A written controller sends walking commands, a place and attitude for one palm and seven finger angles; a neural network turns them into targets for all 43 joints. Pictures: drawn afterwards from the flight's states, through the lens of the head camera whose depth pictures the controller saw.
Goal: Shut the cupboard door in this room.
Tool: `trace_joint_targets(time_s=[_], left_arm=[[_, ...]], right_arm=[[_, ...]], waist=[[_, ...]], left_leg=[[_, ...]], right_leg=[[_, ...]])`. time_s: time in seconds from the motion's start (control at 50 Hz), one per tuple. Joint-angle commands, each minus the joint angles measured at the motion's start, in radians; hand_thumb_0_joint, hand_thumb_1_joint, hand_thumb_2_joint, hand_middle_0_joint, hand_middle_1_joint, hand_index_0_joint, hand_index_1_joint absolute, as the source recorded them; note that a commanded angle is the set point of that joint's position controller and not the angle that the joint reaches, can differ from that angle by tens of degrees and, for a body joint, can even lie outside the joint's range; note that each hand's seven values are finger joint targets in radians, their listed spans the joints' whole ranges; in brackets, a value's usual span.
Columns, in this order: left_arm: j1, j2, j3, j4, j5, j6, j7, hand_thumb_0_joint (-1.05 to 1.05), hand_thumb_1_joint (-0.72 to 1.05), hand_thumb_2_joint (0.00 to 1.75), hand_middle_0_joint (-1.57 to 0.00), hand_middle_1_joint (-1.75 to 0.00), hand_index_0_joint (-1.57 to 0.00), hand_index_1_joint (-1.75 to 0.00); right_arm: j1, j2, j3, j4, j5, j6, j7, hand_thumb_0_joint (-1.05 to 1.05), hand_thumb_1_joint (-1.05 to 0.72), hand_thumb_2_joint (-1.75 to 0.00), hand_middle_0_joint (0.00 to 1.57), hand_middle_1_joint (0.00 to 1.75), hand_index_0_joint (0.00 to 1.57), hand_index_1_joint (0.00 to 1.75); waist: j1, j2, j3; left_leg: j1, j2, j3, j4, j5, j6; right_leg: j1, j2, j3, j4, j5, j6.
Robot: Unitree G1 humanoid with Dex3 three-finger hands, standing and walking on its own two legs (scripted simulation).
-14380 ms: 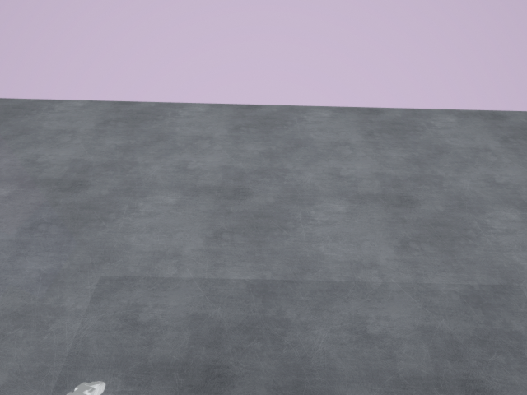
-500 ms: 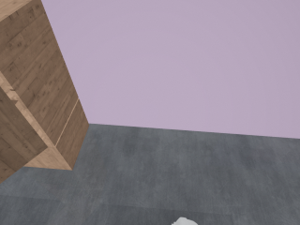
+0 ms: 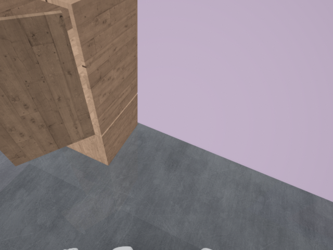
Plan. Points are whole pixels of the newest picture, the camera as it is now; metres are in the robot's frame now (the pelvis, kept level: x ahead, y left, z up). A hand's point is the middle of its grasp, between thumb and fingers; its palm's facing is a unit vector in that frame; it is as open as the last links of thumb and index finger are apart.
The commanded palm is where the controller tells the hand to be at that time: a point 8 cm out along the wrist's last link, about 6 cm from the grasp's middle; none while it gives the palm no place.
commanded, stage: turn to face it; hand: left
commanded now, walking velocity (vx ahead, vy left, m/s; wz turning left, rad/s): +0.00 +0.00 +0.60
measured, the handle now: out of the picture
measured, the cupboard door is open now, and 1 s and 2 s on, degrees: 57 57 57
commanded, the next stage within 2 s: take the last steps up to it in 0.94 s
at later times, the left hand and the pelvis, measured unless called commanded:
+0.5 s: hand out of the picture +0.05 +0.20 -0.13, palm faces +0.28 -0.91 -0.30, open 7.4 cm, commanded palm none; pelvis -0.01 -0.03 +0.02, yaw +17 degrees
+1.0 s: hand out of the picture -0.15 +0.13 -0.16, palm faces +0.57 -0.78 -0.24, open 7.4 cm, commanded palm none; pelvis -0.04 -0.05 +0.01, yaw +33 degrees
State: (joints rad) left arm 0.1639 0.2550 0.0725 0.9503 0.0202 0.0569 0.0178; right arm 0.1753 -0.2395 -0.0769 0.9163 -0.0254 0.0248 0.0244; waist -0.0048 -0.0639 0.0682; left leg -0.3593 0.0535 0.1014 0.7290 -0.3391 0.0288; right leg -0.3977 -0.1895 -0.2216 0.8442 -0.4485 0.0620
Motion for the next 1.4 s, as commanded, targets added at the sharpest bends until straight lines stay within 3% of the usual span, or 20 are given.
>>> trace_joint_targets(time_s=[0.0, 0.06, 0.16, 0.34, 0.46, 0.48, 0.5, 0.52, 0.54, 0.6, 0.78, 0.88, 0.94, 0.96, 0.98, 1.0, 1.02, 1.08, 1.14, 1.38], left_arm=[[-0.072, 0.071, 0.024, -0.123, -0.001, -0.019, -0.013, 0.0, 0.9, 0.9, -0.2, -0.3, -0.2, -0.3], [0.017, 0.085, 0.026, -0.076, 0.0, -0.021, -0.014, 0.0, 0.9, 0.9, -0.2, -0.3, -0.2, -0.3], [-0.004, 0.096, 0.023, -0.087, -0.004, -0.025, -0.001, 0.0, 0.9, 0.9, -0.2, -0.3, -0.2, -0.3], [-0.061, 0.085, 0.011, -0.122, -0.015, -0.03, 0.012, 0.0, 0.9, 0.9, -0.2, -0.3, -0.2, -0.3], [0.086, 0.096, 0.014, -0.102, -0.022, -0.036, 0.018, 0.0, 0.9, 0.9, -0.2, -0.3, -0.2, -0.3], [0.136, 0.132, 0.026, -0.097, -0.015, -0.042, 0.021, 0.0, 0.9, 0.9, -0.2, -0.3, -0.2, -0.3], [0.125, 0.227, 0.041, -0.117, 0.005, -0.051, 0.028, 0.0, 0.9, 0.9, -0.2, -0.3, -0.2, -0.3], [0.043, 0.238, 0.028, -0.148, -0.001, -0.042, 0.027, 0.0, 0.9, 0.9, -0.2, -0.3, -0.2, -0.3], [-0.008, 0.207, 0.032, -0.166, -0.007, -0.05, 0.029, 0.0, 0.9, 0.9, -0.2, -0.3, -0.2, -0.3], [-0.102, 0.109, 0.004, -0.174, -0.006, -0.064, 0.022, 0.0, 0.9, 0.9, -0.2, -0.3, -0.2, -0.3], [0.139, 0.154, 0.013, -0.08, 0.004, -0.069, 0.015, 0.0, 0.9, 0.9, -0.2, -0.3, -0.2, -0.3], [0.156, 0.183, 0.021, -0.04, 0.01, -0.061, 0.014, 0.0, 0.9, 0.9, -0.2, -0.3, -0.2, -0.3], [0.105, 0.178, 0.023, -0.024, -0.001, -0.054, 0.014, 0.0, 0.9, 0.9, -0.2, -0.3, -0.2, -0.3], [0.102, 0.147, 0.018, -0.032, -0.012, -0.049, 0.012, 0.0, 0.9, 0.9, -0.2, -0.3, -0.2, -0.3], [0.112, 0.082, 0.005, -0.058, -0.014, -0.043, 0.005, 0.0, 0.9, 0.9, -0.2, -0.3, -0.2, -0.3], [0.063, 0.063, -0.018, -0.074, -0.005, -0.034, 0.007, 0.0, 0.9, 0.9, -0.2, -0.3, -0.2, -0.3], [0.032, 0.068, -0.015, -0.054, -0.006, -0.017, 0.018, 0.0, 0.9, 0.9, -0.2, -0.3, -0.2, -0.3], [0.066, 0.069, -0.008, 0.004, -0.006, -0.025, -0.005, 0.0, 0.9, 0.9, -0.2, -0.3, -0.2, -0.3], [0.058, 0.064, -0.017, 0.023, 0.003, -0.04, -0.018, 0.0, 0.9, 0.9, -0.2, -0.3, -0.2, -0.3], [-0.056, 0.01, -0.028, -0.012, 0.0, -0.07, -0.039, 0.0, 0.9, 0.9, -0.2, -0.3, -0.2, -0.3]], right_arm=[[0.044, -0.197, -0.033, -0.048, 0.003, -0.015, -0.033, 0.0, -0.9, -0.9, 0.2, 0.3, 0.2, 0.3], [-0.006, -0.172, -0.019, -0.072, 0.006, -0.025, -0.032, 0.0, -0.9, -0.9, 0.2, 0.3, 0.2, 0.3], [0.061, -0.176, -0.028, -0.057, 0.008, -0.021, -0.032, 0.0, -0.9, -0.9, 0.2, 0.3, 0.2, 0.3], [0.083, -0.187, -0.046, -0.038, 0.001, -0.001, -0.027, 0.0, -0.9, -0.9, 0.2, 0.3, 0.2, 0.3], [-0.016, -0.176, -0.053, -0.072, 0.005, 0.018, -0.017, 0.0, -0.9, -0.9, 0.2, 0.3, 0.2, 0.3], [-0.031, -0.144, -0.051, -0.083, 0.012, 0.021, -0.014, 0.0, -0.9, -0.9, 0.2, 0.3, 0.2, 0.3], [-0.017, -0.081, -0.044, -0.098, 0.021, 0.019, -0.01, 0.0, -0.9, -0.9, 0.2, 0.3, 0.2, 0.3], [-0.03, -0.115, -0.051, -0.105, 0.006, 0.019, -0.011, 0.0, -0.9, -0.9, 0.2, 0.3, 0.2, 0.3], [-0.03, -0.127, -0.057, -0.088, -0.001, 0.034, -0.007, 0.0, -0.9, -0.9, 0.2, 0.3, 0.2, 0.3], [0.063, -0.095, -0.049, -0.028, -0.001, 0.043, 0.008, 0.0, -0.9, -0.9, 0.2, 0.3, 0.2, 0.3], [-0.078, -0.08, -0.01, -0.034, 0.008, 0.037, -0.005, 0.0, -0.9, -0.9, 0.2, 0.3, 0.2, 0.3], [-0.088, -0.068, 0.011, -0.025, 0.022, 0.02, -0.015, 0.0, -0.9, -0.9, 0.2, 0.3, 0.2, 0.3], [-0.002, -0.079, 0.013, 0.007, 0.02, 0.002, -0.019, 0.0, -0.9, -0.9, 0.2, 0.3, 0.2, 0.3], [0.03, -0.129, 0.004, 0.014, 0.014, -0.01, -0.02, 0.0, -0.9, -0.9, 0.2, 0.3, 0.2, 0.3], [0.038, -0.221, -0.016, 0.012, 0.006, -0.015, -0.021, 0.0, -0.9, -0.9, 0.2, 0.3, 0.2, 0.3], [0.066, -0.256, -0.021, 0.014, 0.013, -0.003, -0.027, 0.0, -0.9, -0.9, 0.2, 0.3, 0.2, 0.3], [0.061, -0.215, -0.013, 0.032, 0.01, -0.008, -0.042, 0.0, -0.9, -0.9, 0.2, 0.3, 0.2, 0.3], [-0.032, -0.149, 0.01, 0.019, 0.006, -0.017, -0.048, 0.0, -0.9, -0.9, 0.2, 0.3, 0.2, 0.3], [0.039, -0.132, 0.01, 0.04, 0.01, -0.038, -0.045, 0.0, -0.9, -0.9, 0.2, 0.3, 0.2, 0.3], [0.172, -0.111, 0.001, 0.11, -0.002, -0.067, -0.05, 0.0, -0.9, -0.9, 0.2, 0.3, 0.2, 0.3]], waist=[[-0.027, 0.293, -0.067], [0.005, 0.211, -0.101], [-0.026, 0.148, -0.129], [-0.053, 0.197, -0.149], [0.022, 0.191, -0.149], [0.05, 0.1, -0.144], [0.052, -0.181, -0.122], [0.033, -0.149, -0.069], [0.01, -0.155, -0.031], [-0.064, -0.081, 0.016], [0.05, -0.1, -0.062], [0.061, -0.155, -0.111], [0.001, -0.145, -0.139], [-0.02, -0.017, -0.17], [-0.025, 0.272, -0.166], [-0.045, 0.31, -0.14], [-0.048, 0.351, -0.128], [0.005, 0.259, -0.062], [-0.014, 0.186, -0.031], [-0.034, 0.205, 0.031]], left_leg=[[0.122, 0.257, -0.431, -0.464, 0.164, 0.096], [0.167, 0.17, -0.31, -0.45, 0.242, 0.077], [0.282, 0.18, -0.383, -0.436, 0.351, 0.114], [0.291, 0.166, -0.524, -0.394, 0.407, 0.152], [0.013, 0.065, -0.543, -0.366, 0.209, 0.078], [-0.125, -0.006, -0.477, -0.277, 0.064, 0.024], [-0.312, -0.139, -0.286, -0.022, -0.125, -0.055], [-0.26, -0.144, -0.214, 0.208, -0.194, -0.066], [-0.223, -0.107, -0.233, 0.342, -0.166, -0.06], [-0.211, -0.065, -0.177, 0.503, -0.004, -0.082], [-0.164, -0.032, -0.095, 0.254, -0.112, -0.113], [-0.012, -0.052, -0.043, 0.007, -0.148, -0.084], [0.193, -0.048, -0.017, -0.314, 0.086, -0.065], [0.339, 0.026, -0.084, -0.404, 0.247, -0.039], [0.465, 0.258, -0.35, -0.394, 0.57, 0.056], [0.412, 0.345, -0.375, -0.38, 0.79, 0.127], [0.335, 0.302, -0.344, -0.385, 0.832, 0.125], [0.307, 0.199, -0.262, -0.422, 0.526, 0.127], [0.335, 0.185, -0.281, -0.484, 0.333, 0.131], [0.296, 0.213, -0.308, -0.521, 0.177, 0.158]], right_leg=[[-0.243, 0.055, 0.205, 0.348, 0.015, 0.017], [-0.185, 0.068, 0.207, 0.323, 0.127, 0.03], [-0.194, 0.08, 0.233, 0.254, 0.1, 0.046], [-0.101, 0.128, 0.25, 0.05, -0.015, 0.031], [0.265, 0.176, 0.213, -0.347, 0.126, -0.007], [0.396, 0.096, 0.276, -0.511, 0.127, -0.033], [0.455, -0.179, 0.582, -0.653, -0.029, -0.14], [0.242, -0.308, 0.611, -0.674, 0.01, -0.21], [0.117, -0.261, 0.59, -0.676, 0.013, -0.202], [0.11, -0.107, 0.307, -0.582, 0.282, -0.149], [0.362, -0.148, 0.229, -0.481, 0.677, -0.199], [0.375, -0.163, 0.214, -0.425, 0.798, -0.208], [0.293, -0.128, 0.147, -0.322, 0.7, -0.126], [0.184, -0.081, 0.093, -0.209, 0.548, -0.072], [-0.071, 0.033, 0.052, -0.047, 0.096, -0.007], [-0.111, 0.055, 0.115, 0.067, -0.167, 0.001], [-0.077, 0.064, 0.194, 0.124, -0.155, 0.007], [-0.107, 0.086, 0.188, 0.231, -0.007, 0.005], [-0.156, 0.086, 0.181, 0.242, 0.061, 0.007], [-0.092, 0.079, 0.157, -0.115, 0.081, -0.015]])
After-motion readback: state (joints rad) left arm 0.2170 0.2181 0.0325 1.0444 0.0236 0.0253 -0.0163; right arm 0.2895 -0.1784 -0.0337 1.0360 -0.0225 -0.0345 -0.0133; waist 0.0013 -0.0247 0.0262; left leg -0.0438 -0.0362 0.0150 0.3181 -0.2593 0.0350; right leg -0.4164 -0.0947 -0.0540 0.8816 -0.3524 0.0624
